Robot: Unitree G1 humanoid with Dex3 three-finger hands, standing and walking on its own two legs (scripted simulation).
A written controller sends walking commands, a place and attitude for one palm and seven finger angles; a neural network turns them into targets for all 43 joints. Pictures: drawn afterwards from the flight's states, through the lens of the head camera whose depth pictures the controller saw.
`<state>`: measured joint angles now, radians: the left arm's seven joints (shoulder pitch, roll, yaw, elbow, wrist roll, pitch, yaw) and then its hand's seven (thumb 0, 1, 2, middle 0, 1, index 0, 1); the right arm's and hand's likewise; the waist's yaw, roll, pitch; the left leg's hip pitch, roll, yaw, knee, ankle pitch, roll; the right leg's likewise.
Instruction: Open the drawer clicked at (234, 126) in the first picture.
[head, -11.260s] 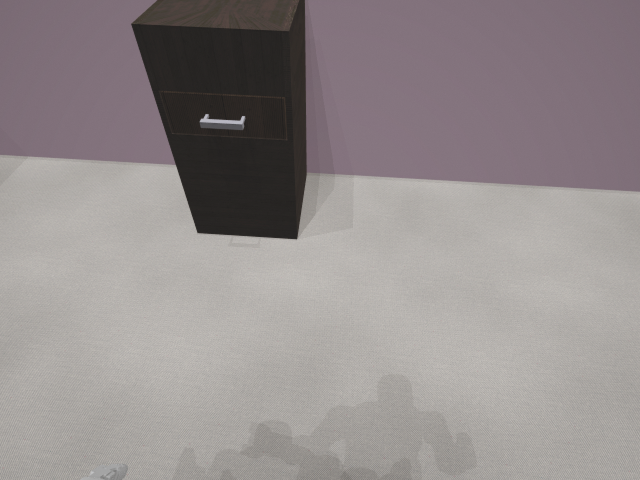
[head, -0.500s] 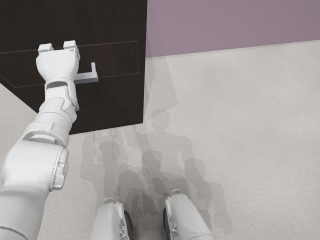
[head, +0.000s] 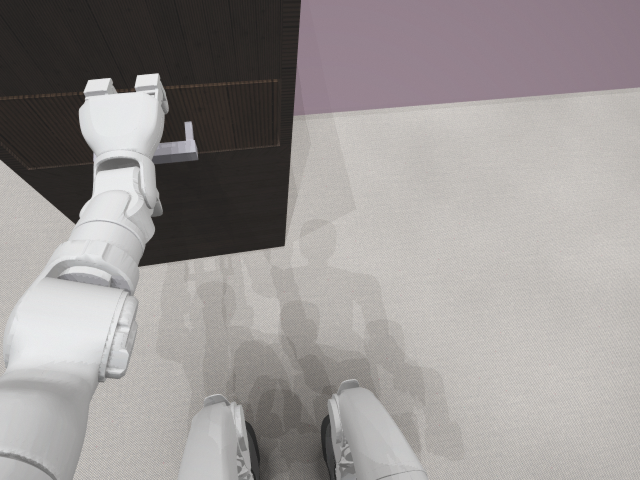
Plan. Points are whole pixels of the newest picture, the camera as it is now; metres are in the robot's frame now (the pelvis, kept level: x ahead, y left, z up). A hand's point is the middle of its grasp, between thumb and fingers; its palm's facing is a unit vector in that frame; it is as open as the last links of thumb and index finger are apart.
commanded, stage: move the hooked fingers above the handle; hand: left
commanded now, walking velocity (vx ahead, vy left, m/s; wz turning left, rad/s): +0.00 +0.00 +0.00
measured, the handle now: (147, 143) +0.59 +0.17 -0.07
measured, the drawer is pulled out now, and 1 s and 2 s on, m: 0.00 0.00 0.00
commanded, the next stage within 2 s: lower the fingers behind the handle in 0.08 s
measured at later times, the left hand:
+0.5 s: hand (138, 160) +0.55 +0.17 -0.04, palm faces -0.02 -0.04 -1.00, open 13.7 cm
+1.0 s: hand (144, 180) +0.54 +0.18 -0.08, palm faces -0.10 -0.03 -0.99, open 13.8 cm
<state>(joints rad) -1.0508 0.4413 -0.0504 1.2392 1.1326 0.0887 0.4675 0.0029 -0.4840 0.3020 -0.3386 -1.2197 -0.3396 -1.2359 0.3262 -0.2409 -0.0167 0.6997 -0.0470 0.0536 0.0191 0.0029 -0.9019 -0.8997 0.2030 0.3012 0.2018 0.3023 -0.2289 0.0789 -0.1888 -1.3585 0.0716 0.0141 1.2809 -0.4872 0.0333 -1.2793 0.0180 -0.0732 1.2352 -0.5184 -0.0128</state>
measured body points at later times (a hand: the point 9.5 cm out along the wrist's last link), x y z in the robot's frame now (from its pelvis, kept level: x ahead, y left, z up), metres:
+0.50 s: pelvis +0.00 +0.00 -0.01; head +0.18 +0.02 +0.40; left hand +0.54 +0.17 +0.01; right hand -0.02 -0.26 -0.13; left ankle +0.04 +0.10 -0.61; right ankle +0.02 -0.12 -0.61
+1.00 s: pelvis -0.02 +0.00 -0.05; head +0.17 +0.02 +0.36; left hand +0.54 +0.18 -0.03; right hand -0.03 -0.27 -0.16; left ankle +0.04 +0.10 -0.61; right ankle +0.02 -0.12 -0.61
